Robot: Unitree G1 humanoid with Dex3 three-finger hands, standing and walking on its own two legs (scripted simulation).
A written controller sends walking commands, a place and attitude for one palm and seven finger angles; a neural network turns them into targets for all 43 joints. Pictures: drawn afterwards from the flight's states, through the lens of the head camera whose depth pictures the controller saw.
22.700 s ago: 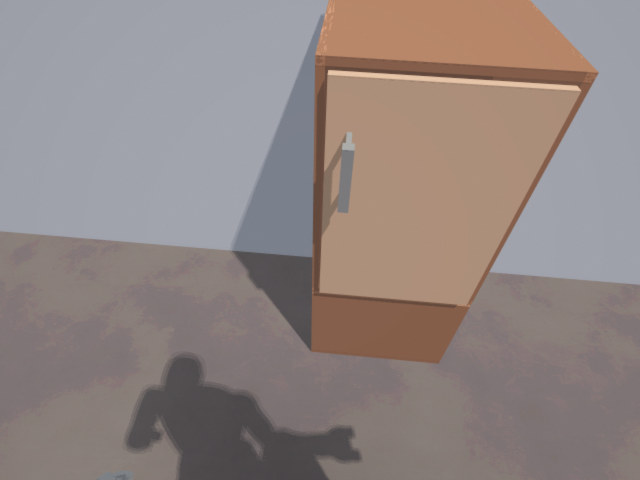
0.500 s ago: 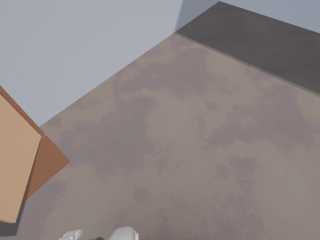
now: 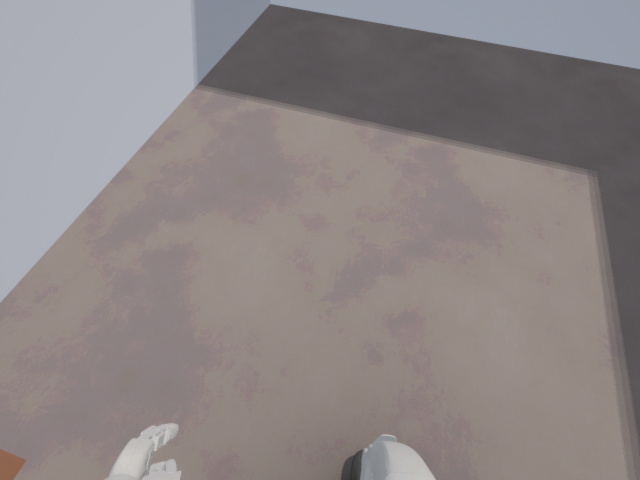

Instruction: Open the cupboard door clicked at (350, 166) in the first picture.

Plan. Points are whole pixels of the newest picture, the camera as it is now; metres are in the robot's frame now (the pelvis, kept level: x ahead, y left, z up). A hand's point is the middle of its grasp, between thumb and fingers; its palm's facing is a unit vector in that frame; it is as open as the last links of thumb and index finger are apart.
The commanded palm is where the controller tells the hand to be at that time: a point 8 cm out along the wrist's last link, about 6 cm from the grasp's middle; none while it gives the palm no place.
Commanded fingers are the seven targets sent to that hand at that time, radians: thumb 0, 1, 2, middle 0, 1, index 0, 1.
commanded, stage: walk to a spot facing it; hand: left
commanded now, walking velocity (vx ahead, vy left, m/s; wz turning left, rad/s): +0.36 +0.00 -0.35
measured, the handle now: out of the picture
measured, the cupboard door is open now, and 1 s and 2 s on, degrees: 46 46 46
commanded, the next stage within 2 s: turn to face it in 0.90 s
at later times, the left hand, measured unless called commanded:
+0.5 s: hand (217, 406) +0.24 +0.16 -0.18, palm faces -0.04 -0.98 -0.18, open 7.3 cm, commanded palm none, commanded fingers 0.00 0.90 0.90 -0.20 -0.30 -0.20 -0.30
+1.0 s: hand (293, 231) +0.58 +0.06 -0.17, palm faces -0.18 -0.96 -0.20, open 7.4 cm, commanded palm none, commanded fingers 0.00 0.90 0.90 -0.20 -0.30 -0.20 -0.30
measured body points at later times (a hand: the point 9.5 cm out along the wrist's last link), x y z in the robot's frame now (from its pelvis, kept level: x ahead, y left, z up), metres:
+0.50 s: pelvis +0.23 -0.03 +0.00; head +0.25 -0.01 +0.45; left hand +0.24 +0.22 -0.16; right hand +0.32 -0.27 -0.13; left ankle +0.32 +0.08 -0.74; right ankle +0.13 -0.11 -0.73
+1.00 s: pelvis +0.44 -0.10 -0.01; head +0.46 -0.11 +0.44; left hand +0.59 +0.11 -0.15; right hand +0.33 -0.32 -0.16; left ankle +0.38 +0.04 -0.67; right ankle +0.48 -0.22 -0.73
